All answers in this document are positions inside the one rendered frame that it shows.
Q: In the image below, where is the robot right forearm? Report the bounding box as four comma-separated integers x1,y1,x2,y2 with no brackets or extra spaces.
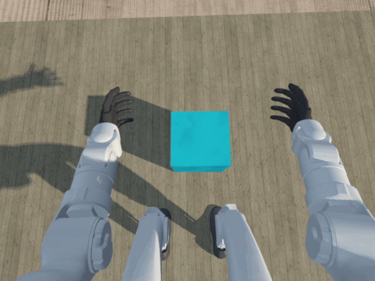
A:
291,119,375,220

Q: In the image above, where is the left robot hand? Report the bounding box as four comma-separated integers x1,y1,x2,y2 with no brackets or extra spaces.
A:
99,87,134,128

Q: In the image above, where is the robot right thigh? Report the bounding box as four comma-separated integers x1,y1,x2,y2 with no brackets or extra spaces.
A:
215,210,272,281

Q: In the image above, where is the robot left thigh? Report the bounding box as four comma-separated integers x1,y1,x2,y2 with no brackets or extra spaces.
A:
121,213,169,281

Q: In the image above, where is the carton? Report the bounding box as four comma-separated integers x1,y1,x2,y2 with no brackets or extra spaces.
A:
171,111,231,172

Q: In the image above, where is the robot left forearm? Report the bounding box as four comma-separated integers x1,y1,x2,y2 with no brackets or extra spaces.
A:
40,122,122,265

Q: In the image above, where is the right robot hand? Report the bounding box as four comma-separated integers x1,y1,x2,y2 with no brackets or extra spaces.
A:
270,83,312,132

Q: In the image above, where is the robot left upper arm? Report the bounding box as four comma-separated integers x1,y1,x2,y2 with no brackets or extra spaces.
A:
14,217,113,281

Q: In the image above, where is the robot right upper arm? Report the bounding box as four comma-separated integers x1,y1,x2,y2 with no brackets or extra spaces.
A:
305,211,375,281

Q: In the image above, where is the robot thigh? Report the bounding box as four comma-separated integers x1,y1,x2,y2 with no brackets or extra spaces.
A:
121,213,169,281
215,210,272,281

